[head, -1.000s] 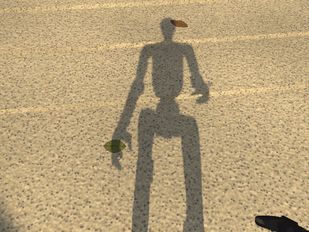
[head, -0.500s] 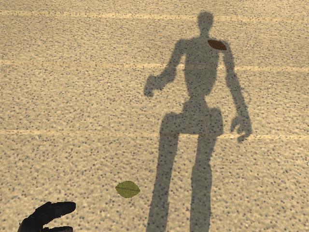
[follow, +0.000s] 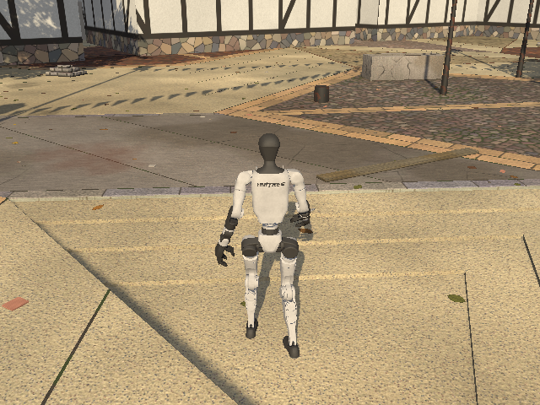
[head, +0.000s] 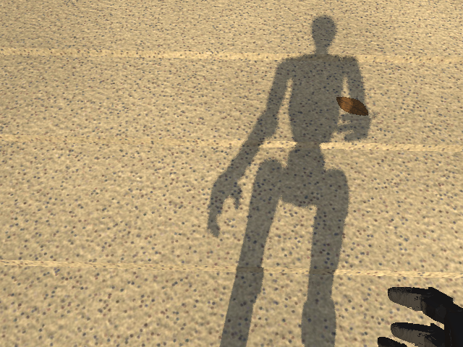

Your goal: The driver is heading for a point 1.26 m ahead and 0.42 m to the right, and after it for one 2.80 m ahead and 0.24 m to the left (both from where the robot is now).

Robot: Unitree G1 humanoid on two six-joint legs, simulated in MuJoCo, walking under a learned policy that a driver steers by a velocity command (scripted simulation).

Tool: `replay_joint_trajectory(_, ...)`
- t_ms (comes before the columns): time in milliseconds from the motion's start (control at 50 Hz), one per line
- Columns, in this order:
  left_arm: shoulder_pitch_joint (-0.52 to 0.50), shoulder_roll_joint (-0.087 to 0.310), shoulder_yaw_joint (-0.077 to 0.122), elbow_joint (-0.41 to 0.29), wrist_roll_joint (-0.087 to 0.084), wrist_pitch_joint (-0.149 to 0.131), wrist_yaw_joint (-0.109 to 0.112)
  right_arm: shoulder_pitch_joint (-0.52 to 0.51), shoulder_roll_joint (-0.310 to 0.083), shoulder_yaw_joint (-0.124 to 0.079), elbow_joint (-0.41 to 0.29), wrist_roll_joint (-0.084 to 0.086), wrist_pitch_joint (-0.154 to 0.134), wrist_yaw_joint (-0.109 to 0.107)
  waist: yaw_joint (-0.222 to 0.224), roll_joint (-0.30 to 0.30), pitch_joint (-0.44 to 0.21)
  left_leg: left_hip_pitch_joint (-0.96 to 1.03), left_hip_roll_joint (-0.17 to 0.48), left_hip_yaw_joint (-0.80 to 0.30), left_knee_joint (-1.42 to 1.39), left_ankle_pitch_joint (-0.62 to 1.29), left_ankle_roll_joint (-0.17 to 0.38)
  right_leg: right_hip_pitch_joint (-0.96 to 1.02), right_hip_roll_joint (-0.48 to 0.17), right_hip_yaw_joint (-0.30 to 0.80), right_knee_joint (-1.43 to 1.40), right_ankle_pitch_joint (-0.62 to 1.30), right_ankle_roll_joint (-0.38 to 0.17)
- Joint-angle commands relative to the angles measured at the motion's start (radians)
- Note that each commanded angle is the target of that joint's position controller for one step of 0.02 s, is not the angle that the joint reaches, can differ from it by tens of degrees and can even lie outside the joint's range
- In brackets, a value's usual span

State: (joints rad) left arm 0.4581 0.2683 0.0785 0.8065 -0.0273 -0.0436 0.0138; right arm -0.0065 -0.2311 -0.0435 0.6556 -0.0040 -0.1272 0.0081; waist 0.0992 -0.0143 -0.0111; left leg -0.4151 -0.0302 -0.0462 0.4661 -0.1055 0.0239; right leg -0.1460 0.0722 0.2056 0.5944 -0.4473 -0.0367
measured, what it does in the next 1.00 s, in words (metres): walks ahead, turning right: right foot, then left foot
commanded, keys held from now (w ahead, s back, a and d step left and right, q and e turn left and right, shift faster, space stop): w+e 0.82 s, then w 0.18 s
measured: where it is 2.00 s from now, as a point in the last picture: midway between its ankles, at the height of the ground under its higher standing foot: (356, 275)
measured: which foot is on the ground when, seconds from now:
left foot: down 0.00-0.48, up 0.50-0.88, down 0.90-1.00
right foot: up 0.00-0.44, down 0.46-1.00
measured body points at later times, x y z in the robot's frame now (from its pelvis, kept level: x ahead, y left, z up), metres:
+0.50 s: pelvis +0.24 -0.07 -0.02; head +0.28 -0.09 +0.43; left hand +0.54 +0.09 -0.08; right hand +0.17 -0.36 -0.14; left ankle +0.10 +0.12 -0.69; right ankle +0.32 -0.18 -0.73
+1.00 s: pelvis +0.50 -0.15 +0.01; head +0.53 -0.17 +0.46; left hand +0.69 +0.08 -0.11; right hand +0.58 -0.47 -0.06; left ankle +0.66 -0.09 -0.71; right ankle +0.33 -0.18 -0.71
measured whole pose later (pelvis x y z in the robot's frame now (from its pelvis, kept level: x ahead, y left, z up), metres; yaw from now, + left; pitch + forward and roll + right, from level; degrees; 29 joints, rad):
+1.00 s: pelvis +0.50 -0.15 +0.01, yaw -34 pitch +3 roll +3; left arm 0.38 0.30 0.06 0.74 -0.03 -0.02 0.01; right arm 0.00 -0.26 -0.04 0.69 -0.01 -0.12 0.04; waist 0.07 -0.05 0.02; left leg -0.43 -0.04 -0.02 0.47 -0.38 0.18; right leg -0.12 0.04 0.22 0.60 -0.37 -0.02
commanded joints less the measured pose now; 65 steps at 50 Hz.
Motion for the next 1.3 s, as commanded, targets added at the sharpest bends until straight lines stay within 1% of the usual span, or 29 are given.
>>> replay_joint_trajectory(20,0.022,0.089,-0.001,-0.124,-0.018,-0.036,0.005,0.384,-0.239,-0.088,0.040,0.002,0.013,-0.012,-0.184,0.278,-0.257,0.767,0.480,-0.681,-0.130,-0.263,0.263,-0.674,-0.062,-0.057,0.572,-0.145,0.006)
replay_joint_trajectory(40,-0.063,0.141,0.013,-0.125,-0.014,-0.029,0.005,0.347,-0.168,-0.068,0.032,0.006,0.014,-0.012,-0.200,0.177,-0.138,0.661,0.428,-0.555,-0.149,-0.273,0.223,-0.709,-0.099,-0.052,0.633,-0.055,0.012)
replay_joint_trajectory(60,-0.109,0.137,0.016,-0.129,-0.004,-0.021,0.004,0.291,-0.137,-0.055,0.029,0.001,0.018,-0.010,-0.180,0.117,-0.071,0.549,0.376,-0.429,-0.175,-0.194,0.191,-0.682,-0.127,-0.076,0.630,0.020,0.020)
replay_joint_trajectory(120,-0.152,0.087,0.015,-0.154,0.000,-0.002,-0.010,0.207,-0.102,-0.042,0.047,-0.009,0.018,-0.004,-0.120,0.140,0.026,0.336,0.295,-0.217,-0.264,-0.025,0.160,-0.600,-0.182,-0.096,0.552,0.122,0.027)
replay_joint_trajectory(280,-0.327,0.045,-0.010,-0.228,0.007,0.001,-0.046,0.226,-0.190,-0.065,0.114,0.005,0.012,-0.011,-0.144,0.077,0.048,0.301,0.265,0.081,-0.309,0.185,0.139,-0.526,-0.179,-0.163,0.205,0.464,0.033)
replay_joint_trajectory(380,-0.443,0.072,-0.006,-0.293,0.004,0.008,-0.070,0.291,-0.250,-0.079,0.151,0.030,0.034,-0.010,-0.165,0.076,0.080,0.426,0.313,0.147,-0.256,0.253,0.102,-0.493,-0.147,-0.226,0.063,0.383,-0.020)
replay_joint_trajectory(420,-0.400,0.106,0.011,-0.300,0.012,0.014,-0.072,0.294,-0.284,-0.088,0.153,0.037,0.047,-0.015,-0.122,0.106,0.034,0.467,0.314,0.190,-0.118,0.575,0.081,-0.382,-0.085,-0.285,0.042,0.267,-0.060)
replay_joint_trajectory(460,-0.121,0.197,0.065,-0.228,0.011,0.023,-0.056,0.302,-0.265,-0.077,0.147,0.032,0.058,-0.026,0.027,0.072,-0.118,0.326,0.253,0.250,0.275,0.695,0.030,0.040,-0.004,-0.300,-0.038,0.325,-0.129)
replay_joint_trajectory(480,-0.014,0.302,0.091,-0.211,0.005,0.031,-0.034,0.342,-0.178,-0.046,0.109,-0.011,0.051,-0.024,0.027,-0.138,-0.212,-0.033,0.170,0.261,0.644,0.139,-0.025,0.380,-0.231,0.066,-0.051,0.332,-0.229)
replay_joint_trajectory(500,-0.052,0.337,0.082,-0.247,0.001,0.015,-0.039,0.365,-0.130,-0.018,0.065,-0.012,0.016,-0.011,-0.034,-0.276,-0.375,-0.307,-0.005,0.054,0.901,-0.483,-0.053,0.557,-0.418,0.611,-0.245,0.158,-0.397)
replay_joint_trajectory(520,-0.048,0.249,0.056,-0.247,0.010,0.002,-0.047,0.257,-0.225,-0.042,0.050,0.026,-0.007,0.003,0.025,-0.134,-0.332,-0.409,0.054,-0.058,0.944,-0.420,-0.035,0.524,-0.397,0.547,-0.291,0.109,-0.339)
replay_joint_trajectory(540,-0.078,0.214,0.044,-0.238,0.014,-0.007,-0.047,0.204,-0.220,-0.037,0.032,0.041,-0.018,0.008,0.008,-0.101,-0.200,-0.430,0.090,-0.038,0.890,-0.339,-0.016,0.394,-0.359,0.401,-0.289,0.162,-0.298)
replay_joint_trajectory(560,-0.145,0.192,0.036,-0.243,0.015,-0.011,-0.045,0.199,-0.202,-0.033,0.041,0.023,-0.020,-0.002,-0.042,-0.005,-0.121,-0.375,0.130,-0.037,0.798,-0.269,-0.017,0.236,-0.314,0.295,-0.295,0.258,-0.264)
replay_joint_trajectory(600,-0.229,0.157,0.021,-0.266,0.029,-0.014,-0.039,0.224,-0.211,-0.043,0.051,-0.001,0.001,-0.008,-0.110,-0.032,-0.068,-0.247,0.164,-0.041,0.692,-0.204,-0.031,0.043,-0.260,0.194,-0.334,0.416,-0.245)
replay_joint_trajectory(660,-0.227,0.166,0.024,-0.251,0.023,-0.023,-0.025,0.216,-0.177,-0.037,0.048,-0.015,0.026,-0.011,-0.126,-0.028,-0.043,-0.211,0.145,-0.018,0.587,-0.135,-0.074,-0.066,-0.231,0.122,-0.369,0.526,-0.261)
replay_joint_trajectory(820,-0.098,0.191,0.032,-0.175,-0.001,-0.003,-0.001,-0.068,-0.132,-0.008,-0.036,0.007,0.019,0.010,-0.022,-0.065,0.038,-0.157,0.052,-0.019,0.105,0.129,-0.091,-0.063,-0.193,0.126,-0.338,0.327,-0.191)
replay_joint_trajectory(900,-0.076,0.176,0.026,-0.138,0.005,0.006,0.002,-0.023,-0.172,-0.023,-0.036,0.005,0.003,0.019,-0.044,-0.114,0.019,-0.049,0.044,-0.008,0.029,0.067,-0.042,0.039,-0.248,0.186,-0.276,0.363,-0.159)
replay_joint_trajectory(940,0.045,0.126,0.004,-0.101,-0.014,0.010,-0.002,-0.028,-0.205,-0.050,-0.037,-0.012,-0.009,0.021,-0.028,-0.005,-0.089,0.227,0.033,-0.007,0.006,0.098,0.056,0.012,-0.168,0.127,-0.180,0.596,-0.085)
replay_joint_trajectory(980,-0.070,0.171,0.003,-0.129,-0.002,0.008,0.002,0.248,-0.237,-0.079,0.021,-0.010,-0.005,0.023,-0.197,0.046,-0.308,0.640,0.160,-0.165,0.023,0.052,0.166,-0.205,-0.108,0.041,0.146,0.672,0.008)
replay_joint_trajectory(1000,-0.150,0.127,-0.015,-0.160,0.028,0.000,-0.001,0.430,-0.252,-0.084,0.070,-0.004,0.012,0.019,-0.279,0.136,-0.377,0.792,0.267,-0.293,-0.029,0.000,0.216,-0.336,-0.046,0.001,0.340,0.244,0.037)
replay_joint_trajectory(1020,-0.189,0.086,-0.033,-0.179,0.050,-0.004,-0.007,0.478,-0.234,-0.073,0.103,0.008,0.025,0.015,-0.270,0.175,-0.336,0.781,0.343,-0.373,-0.064,0.065,0.224,-0.411,-0.029,-0.008,0.440,-0.160,0.042)
replay_joint_trajectory(1040,-0.148,0.100,-0.025,-0.184,0.002,-0.003,-0.011,0.387,-0.248,-0.077,0.099,0.010,0.034,0.010,-0.196,0.186,-0.251,0.709,0.396,-0.514,-0.146,-0.170,0.278,-0.529,-0.048,-0.020,0.517,-0.108,0.045)
replay_joint_trajectory(1060,-0.199,0.147,-0.015,-0.174,-0.005,0.000,-0.010,0.281,-0.183,-0.060,0.067,0.002,0.042,0.003,-0.178,0.116,-0.134,0.561,0.352,-0.457,-0.187,-0.249,0.258,-0.536,-0.109,-0.067,0.515,-0.061,0.041)
replay_joint_trajectory(1100,-0.210,0.129,-0.014,-0.161,0.000,0.013,-0.012,0.166,-0.122,-0.035,0.047,-0.007,0.051,0.004,-0.121,0.168,-0.038,0.336,0.273,-0.315,-0.205,-0.097,0.230,-0.426,-0.143,-0.109,0.409,-0.050,0.071)
replay_joint_trajectory(1160,-0.179,0.049,-0.042,-0.126,0.019,0.020,-0.028,0.086,-0.187,-0.051,0.041,-0.005,0.078,-0.001,-0.065,0.178,-0.050,0.118,0.174,-0.100,-0.180,0.118,0.207,-0.127,-0.085,-0.197,0.151,0.028,0.105)
replay_joint_trajectory(1220,-0.117,0.077,-0.030,-0.085,0.010,0.042,-0.034,0.064,-0.200,-0.053,0.045,0.010,0.097,-0.016,-0.014,0.199,-0.092,0.043,0.183,-0.083,-0.093,0.044,0.192,0.103,-0.084,-0.208,-0.038,0.318,0.096)
replay_joint_trajectory(1260,-0.074,0.095,-0.015,-0.048,0.012,0.059,-0.033,0.117,-0.118,-0.028,0.069,0.000,0.106,-0.024,-0.002,0.096,-0.084,-0.046,0.122,-0.035,0.111,-0.163,0.137,0.219,-0.076,-0.215,-0.093,0.290,0.088)
replay_joint_trajectory(1280,-0.059,0.097,-0.018,-0.052,0.025,0.057,-0.036,0.142,-0.054,-0.005,0.079,-0.012,0.109,-0.021,0.009,-0.034,-0.070,-0.139,0.058,0.018,0.351,-0.383,0.076,0.264,-0.154,-0.121,-0.148,0.302,0.072)
replay_joint_trajectory(1300,-0.099,0.148,-0.029,-0.095,0.036,0.052,-0.035,0.211,-0.032,0.005,0.084,-0.031,0.121,-0.023,-0.059,-0.175,-0.057,-0.251,0.030,0.047,0.643,-0.625,0.010,0.212,-0.362,0.137,-0.158,0.611,0.023)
